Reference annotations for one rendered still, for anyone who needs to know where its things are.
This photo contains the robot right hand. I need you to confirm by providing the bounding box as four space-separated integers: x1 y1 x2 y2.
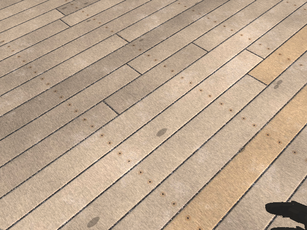
265 200 307 230

